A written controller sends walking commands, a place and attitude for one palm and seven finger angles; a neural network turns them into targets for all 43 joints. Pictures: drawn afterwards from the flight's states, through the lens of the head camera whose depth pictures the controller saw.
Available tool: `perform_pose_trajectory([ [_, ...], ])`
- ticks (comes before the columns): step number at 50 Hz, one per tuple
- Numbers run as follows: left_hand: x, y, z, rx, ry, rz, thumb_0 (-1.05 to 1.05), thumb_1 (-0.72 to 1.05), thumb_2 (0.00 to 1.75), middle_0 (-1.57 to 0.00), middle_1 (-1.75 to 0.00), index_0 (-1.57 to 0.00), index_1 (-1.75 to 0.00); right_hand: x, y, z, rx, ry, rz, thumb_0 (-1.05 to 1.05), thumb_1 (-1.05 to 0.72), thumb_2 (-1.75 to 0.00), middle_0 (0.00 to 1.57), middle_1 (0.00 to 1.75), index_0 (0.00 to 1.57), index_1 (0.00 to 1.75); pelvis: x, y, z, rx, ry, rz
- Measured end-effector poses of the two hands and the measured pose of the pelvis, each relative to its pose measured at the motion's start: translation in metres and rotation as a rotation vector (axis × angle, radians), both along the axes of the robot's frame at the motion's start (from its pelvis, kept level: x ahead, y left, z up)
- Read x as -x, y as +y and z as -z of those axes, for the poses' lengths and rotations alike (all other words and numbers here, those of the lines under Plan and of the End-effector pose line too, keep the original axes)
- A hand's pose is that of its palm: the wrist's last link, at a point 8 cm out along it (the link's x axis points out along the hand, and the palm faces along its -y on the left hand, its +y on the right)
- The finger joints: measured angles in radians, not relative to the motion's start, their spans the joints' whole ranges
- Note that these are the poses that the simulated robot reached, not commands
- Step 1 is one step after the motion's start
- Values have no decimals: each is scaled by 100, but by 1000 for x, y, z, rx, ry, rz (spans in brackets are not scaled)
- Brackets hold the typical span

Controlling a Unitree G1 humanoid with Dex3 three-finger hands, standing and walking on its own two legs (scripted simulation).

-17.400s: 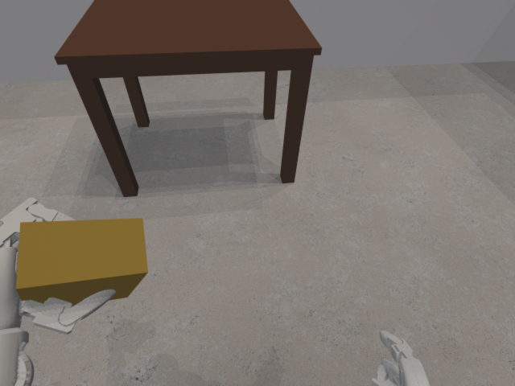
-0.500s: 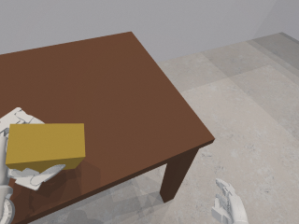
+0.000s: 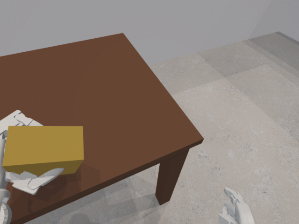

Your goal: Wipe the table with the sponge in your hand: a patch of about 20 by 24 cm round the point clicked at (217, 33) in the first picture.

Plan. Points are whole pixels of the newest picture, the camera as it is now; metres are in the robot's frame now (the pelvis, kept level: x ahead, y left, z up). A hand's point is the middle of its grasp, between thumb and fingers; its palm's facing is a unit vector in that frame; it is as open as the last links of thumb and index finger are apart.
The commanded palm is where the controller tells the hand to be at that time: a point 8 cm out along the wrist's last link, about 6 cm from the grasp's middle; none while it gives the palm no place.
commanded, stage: shuffle to correct the standing spot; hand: left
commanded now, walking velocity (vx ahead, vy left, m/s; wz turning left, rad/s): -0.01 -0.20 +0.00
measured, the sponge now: (58, 153) +0.23 +0.20 +0.15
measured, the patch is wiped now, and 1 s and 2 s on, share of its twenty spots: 0.00 0.00 0.00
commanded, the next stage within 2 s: none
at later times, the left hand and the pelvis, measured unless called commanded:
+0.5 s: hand (31, 150) +0.22 +0.24 +0.17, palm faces +0.30 -0.87 -0.38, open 10.1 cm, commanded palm +0.16 +0.29 +0.18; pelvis +0.00 +0.01 +0.00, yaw +0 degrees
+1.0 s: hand (31, 151) +0.22 +0.24 +0.17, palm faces +0.30 -0.87 -0.39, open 10.1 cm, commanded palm +0.16 +0.28 +0.18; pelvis +0.00 +0.00 +0.00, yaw +0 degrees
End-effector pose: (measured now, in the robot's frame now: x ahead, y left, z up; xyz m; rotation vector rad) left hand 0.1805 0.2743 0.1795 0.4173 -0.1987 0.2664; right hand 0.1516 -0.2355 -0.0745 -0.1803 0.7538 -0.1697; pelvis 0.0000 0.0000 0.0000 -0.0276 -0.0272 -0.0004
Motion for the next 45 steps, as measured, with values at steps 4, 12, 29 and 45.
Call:
perform_pose_trajectory([
  [4, 0, 1, -2, -5, -3, -1, -1, -50, 102, -73, -135, -75, -135, -2, 5, 0, -6, 2, -11, 1, -90, -90, 20, 30, 20, 30, 0, 1, -1, -2, 0, -1],
  [12, 2, 5, -4, -21, 4, -7, -1, -50, 102, -73, -135, -75, -135, -11, 16, -2, -24, -10, -38, 1, -90, -90, 20, 30, 20, 30, 0, 3, -2, -2, 7, 0],
  [29, -2, 7, -3, -10, 11, -11, -1, -50, 102, -73, -135, -75, -135, -17, 19, -4, -24, -14, -42, 1, -90, -90, 20, 30, 20, 30, -2, 5, -3, -2, 12, -1],
  [45, -1, 5, -2, -9, 16, -9, -1, -50, 103, -73, -135, -75, -135, -11, 15, -3, -22, -3, -26, 1, -90, -90, 20, 30, 20, 30, -1, 6, -3, -2, 9, 1],
])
